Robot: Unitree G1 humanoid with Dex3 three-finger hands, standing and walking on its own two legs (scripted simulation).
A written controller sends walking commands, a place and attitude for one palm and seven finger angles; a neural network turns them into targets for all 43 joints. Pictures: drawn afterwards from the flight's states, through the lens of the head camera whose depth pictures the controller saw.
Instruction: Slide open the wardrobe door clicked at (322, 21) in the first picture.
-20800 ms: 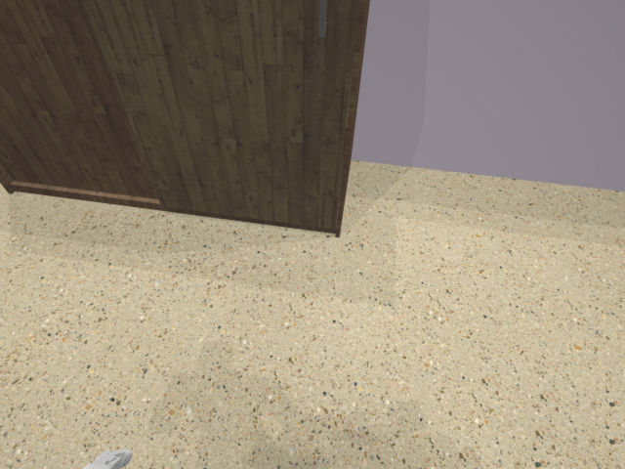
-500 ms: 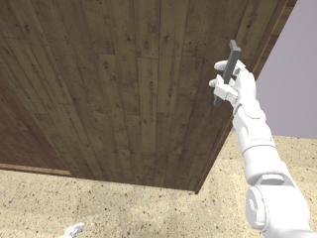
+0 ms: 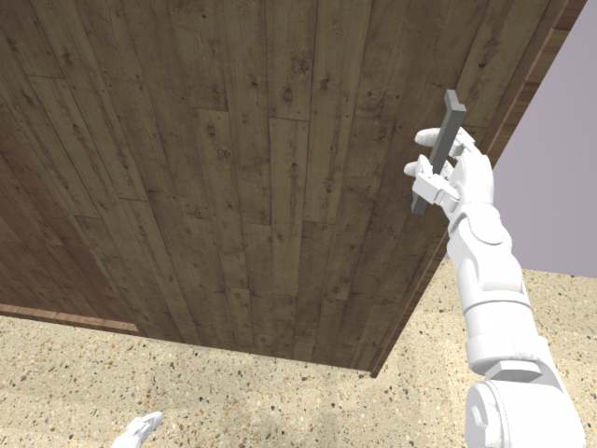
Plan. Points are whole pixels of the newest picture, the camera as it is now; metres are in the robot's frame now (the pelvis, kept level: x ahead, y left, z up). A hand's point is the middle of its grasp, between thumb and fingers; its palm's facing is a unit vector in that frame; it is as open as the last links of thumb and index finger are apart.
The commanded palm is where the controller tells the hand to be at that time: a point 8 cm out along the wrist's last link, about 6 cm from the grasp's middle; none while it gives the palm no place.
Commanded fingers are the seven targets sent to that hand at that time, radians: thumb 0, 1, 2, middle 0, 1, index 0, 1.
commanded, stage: grip the handle and tug to test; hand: right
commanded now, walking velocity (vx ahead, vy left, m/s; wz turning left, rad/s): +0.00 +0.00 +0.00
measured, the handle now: (433, 156) +0.49 -0.13 +0.17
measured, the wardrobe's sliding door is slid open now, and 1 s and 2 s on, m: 0.00 0.04 0.14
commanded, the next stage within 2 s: tug the door sideways, standing still in 0.02 s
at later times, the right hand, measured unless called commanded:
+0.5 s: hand (418, 178) +0.43 -0.10 +0.17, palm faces +0.07 +1.00 -0.01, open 5.4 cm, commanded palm +0.40 -0.11 +0.17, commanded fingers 0.00 -0.90 -0.90 0.45 1.40 0.45 1.40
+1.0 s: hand (391, 177) +0.43 -0.07 +0.17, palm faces +0.05 +1.00 -0.04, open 5.6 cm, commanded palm +0.41 -0.11 +0.17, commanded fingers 0.00 -0.90 -0.90 0.45 1.40 0.45 1.40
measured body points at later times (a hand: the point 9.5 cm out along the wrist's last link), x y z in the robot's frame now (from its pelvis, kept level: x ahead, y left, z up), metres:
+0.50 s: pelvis +0.01 +0.00 +0.00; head +0.02 +0.01 +0.45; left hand +0.16 +0.22 -0.11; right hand +0.42 -0.16 +0.18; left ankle -0.03 +0.12 -0.74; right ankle -0.03 -0.12 -0.74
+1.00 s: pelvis -0.01 +0.00 -0.01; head +0.01 +0.01 +0.44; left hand +0.10 +0.23 -0.13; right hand +0.42 -0.12 +0.17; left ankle -0.03 +0.12 -0.74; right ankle -0.03 -0.12 -0.74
